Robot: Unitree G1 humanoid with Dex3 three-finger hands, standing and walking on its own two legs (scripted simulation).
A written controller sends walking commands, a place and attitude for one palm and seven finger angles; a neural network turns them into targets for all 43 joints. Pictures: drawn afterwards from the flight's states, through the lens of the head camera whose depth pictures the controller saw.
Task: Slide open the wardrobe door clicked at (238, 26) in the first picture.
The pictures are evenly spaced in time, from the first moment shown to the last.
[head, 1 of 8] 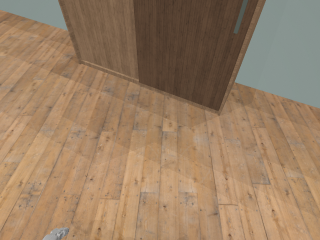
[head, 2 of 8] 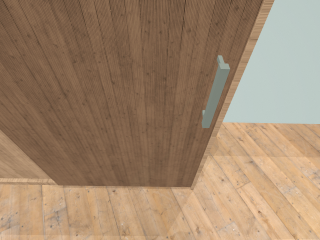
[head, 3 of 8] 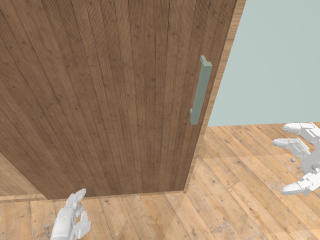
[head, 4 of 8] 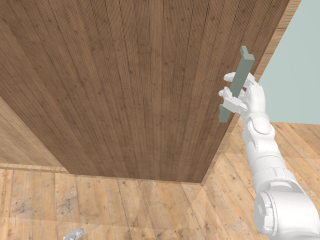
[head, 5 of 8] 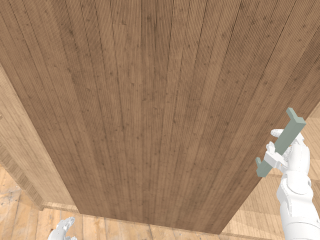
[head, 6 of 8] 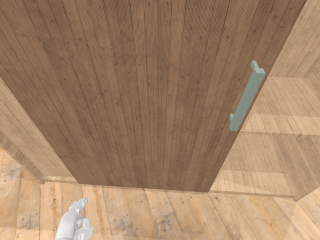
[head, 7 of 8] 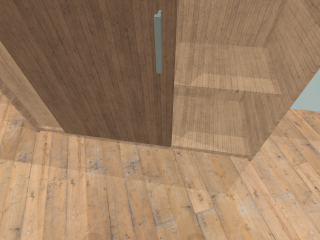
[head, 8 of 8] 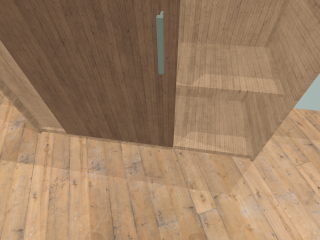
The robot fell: no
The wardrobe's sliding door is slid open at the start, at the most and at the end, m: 0.00 0.54 0.54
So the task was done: yes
